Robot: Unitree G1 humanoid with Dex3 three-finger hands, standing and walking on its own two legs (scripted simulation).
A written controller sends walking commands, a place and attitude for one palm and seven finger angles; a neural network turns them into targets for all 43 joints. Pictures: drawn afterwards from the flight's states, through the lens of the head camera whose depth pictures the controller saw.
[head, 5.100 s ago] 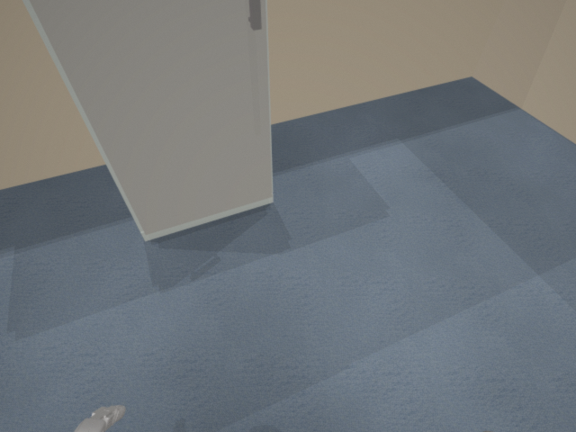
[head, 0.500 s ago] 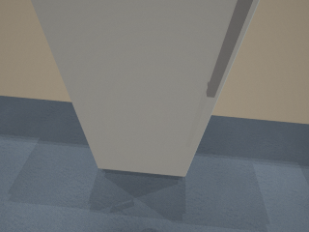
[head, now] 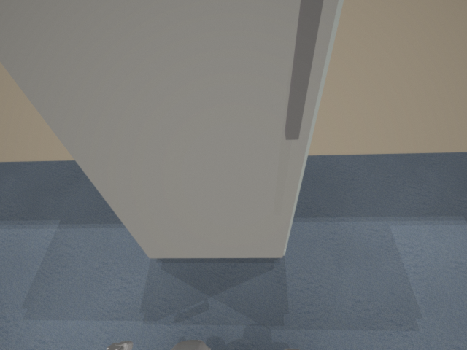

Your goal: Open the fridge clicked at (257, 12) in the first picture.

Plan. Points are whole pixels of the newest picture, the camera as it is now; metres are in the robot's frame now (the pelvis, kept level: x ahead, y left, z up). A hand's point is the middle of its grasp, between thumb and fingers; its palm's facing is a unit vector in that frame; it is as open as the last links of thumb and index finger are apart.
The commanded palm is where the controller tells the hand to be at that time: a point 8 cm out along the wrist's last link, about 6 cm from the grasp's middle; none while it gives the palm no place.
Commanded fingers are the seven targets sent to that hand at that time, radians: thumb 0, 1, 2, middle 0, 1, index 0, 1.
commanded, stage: come to a stop and stand still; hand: right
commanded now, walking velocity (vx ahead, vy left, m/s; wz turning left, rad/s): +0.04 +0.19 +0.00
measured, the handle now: (303, 37) +0.50 -0.09 +0.26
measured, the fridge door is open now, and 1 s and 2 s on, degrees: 0 0 0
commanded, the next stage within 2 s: look again from close up in 1.18 s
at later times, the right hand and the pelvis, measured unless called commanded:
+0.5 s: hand out of the picture -0.06 -0.13 -0.15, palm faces +0.05 +0.98 -0.19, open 7.4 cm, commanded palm none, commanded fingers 0.00 -0.90 -0.90 0.20 0.30 0.20 0.30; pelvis -0.04 +0.03 +0.02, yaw +1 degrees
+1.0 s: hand out of the picture -0.05 -0.17 -0.17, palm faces +0.04 +0.99 -0.17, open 7.4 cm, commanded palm none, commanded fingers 0.00 -0.90 -0.90 0.20 0.30 0.20 0.30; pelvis -0.04 -0.01 +0.01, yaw +0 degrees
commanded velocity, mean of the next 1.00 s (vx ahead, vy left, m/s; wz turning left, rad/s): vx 0.05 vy -0.02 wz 0.00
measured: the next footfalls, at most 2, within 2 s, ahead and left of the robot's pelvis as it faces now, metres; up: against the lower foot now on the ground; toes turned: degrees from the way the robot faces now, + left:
left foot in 0.38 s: -0.04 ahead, +0.15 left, +0.00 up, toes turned +4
right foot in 0.70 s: +0.00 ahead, -0.11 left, +0.00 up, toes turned -6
